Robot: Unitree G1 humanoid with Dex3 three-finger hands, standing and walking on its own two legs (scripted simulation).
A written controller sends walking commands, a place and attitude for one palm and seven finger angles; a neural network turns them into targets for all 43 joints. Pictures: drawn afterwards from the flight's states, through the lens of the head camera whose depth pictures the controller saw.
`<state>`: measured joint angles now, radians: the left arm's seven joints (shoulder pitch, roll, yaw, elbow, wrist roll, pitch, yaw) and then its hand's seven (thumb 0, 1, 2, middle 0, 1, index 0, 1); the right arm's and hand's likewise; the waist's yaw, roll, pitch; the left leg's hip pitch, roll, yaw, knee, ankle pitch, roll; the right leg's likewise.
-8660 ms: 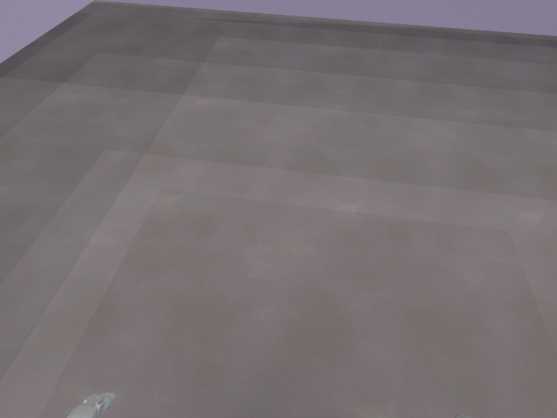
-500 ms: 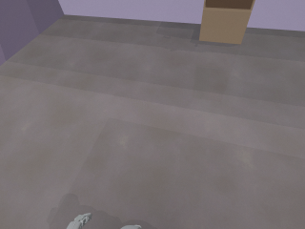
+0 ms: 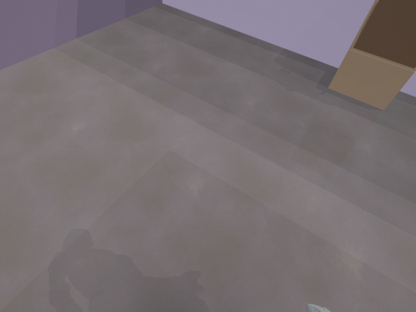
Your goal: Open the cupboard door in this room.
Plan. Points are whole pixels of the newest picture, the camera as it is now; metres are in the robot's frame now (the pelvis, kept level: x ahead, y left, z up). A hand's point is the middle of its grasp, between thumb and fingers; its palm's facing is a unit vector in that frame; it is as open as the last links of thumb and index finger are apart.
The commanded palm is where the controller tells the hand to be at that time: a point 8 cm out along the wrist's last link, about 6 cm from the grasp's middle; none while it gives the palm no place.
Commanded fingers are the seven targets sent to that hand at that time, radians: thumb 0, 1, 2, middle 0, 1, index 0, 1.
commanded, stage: stand and wait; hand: left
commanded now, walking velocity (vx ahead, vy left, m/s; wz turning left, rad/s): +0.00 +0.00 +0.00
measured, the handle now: out of the picture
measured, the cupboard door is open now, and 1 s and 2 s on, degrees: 0 0 0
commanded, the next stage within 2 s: turn or walk to find it in 0.96 s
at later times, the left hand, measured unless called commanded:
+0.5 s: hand out of the picture -0.01 +0.17 -0.16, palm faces +0.01 -0.98 -0.21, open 7.3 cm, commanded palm none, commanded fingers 0.00 0.90 0.90 -0.20 -0.30 -0.20 -0.30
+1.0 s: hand out of the picture -0.06 +0.13 -0.17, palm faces +0.04 -0.99 -0.13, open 7.4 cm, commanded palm none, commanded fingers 0.00 0.90 0.90 -0.20 -0.30 -0.20 -0.30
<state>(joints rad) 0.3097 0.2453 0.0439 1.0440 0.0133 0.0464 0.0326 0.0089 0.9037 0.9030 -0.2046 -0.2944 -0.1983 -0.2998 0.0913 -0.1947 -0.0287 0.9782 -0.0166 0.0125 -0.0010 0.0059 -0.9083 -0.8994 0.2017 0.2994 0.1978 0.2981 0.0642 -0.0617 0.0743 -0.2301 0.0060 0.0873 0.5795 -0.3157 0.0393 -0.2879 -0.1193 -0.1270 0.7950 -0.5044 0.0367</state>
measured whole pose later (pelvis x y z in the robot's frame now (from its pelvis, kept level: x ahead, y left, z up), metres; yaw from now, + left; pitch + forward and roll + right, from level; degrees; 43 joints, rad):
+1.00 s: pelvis -0.03 -0.01 +0.01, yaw -1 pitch -2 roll +0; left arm 0.34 0.09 -0.01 1.16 0.01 -0.01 0.04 0.01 0.90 0.90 -0.20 -0.29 -0.20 -0.30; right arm 0.33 -0.09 -0.01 1.17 -0.01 -0.01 -0.03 0.00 -0.91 -0.90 0.20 0.30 0.20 0.30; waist 0.00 -0.01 0.02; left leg -0.21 0.02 0.09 0.42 -0.18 0.02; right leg -0.18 -0.02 -0.07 0.42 -0.22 0.00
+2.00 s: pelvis -0.03 -0.07 +0.01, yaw +23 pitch +0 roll +2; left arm 0.25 0.16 0.02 0.95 0.02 -0.01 0.03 0.01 0.91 0.90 -0.21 -0.29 -0.20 -0.30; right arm 0.17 -0.28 -0.08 1.00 -0.02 0.08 0.01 0.01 -0.91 -0.90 0.20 0.30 0.20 0.30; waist 0.00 0.04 0.09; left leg -0.47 0.02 -0.03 1.09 -0.40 -0.07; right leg -0.16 -0.07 -0.18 0.50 -0.34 -0.04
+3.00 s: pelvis -0.05 -0.10 +0.01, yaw +47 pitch +0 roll +2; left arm 0.21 0.15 0.02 0.93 0.01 0.00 0.02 0.01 0.90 0.90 -0.21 -0.29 -0.20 -0.30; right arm 0.27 -0.25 -0.09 1.01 -0.02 0.08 0.01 0.01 -0.91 -0.90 0.20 0.30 0.20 0.30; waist -0.03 0.05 0.06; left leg -0.49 0.02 -0.05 1.17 -0.35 -0.07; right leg -0.20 -0.08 -0.17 0.48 -0.28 -0.03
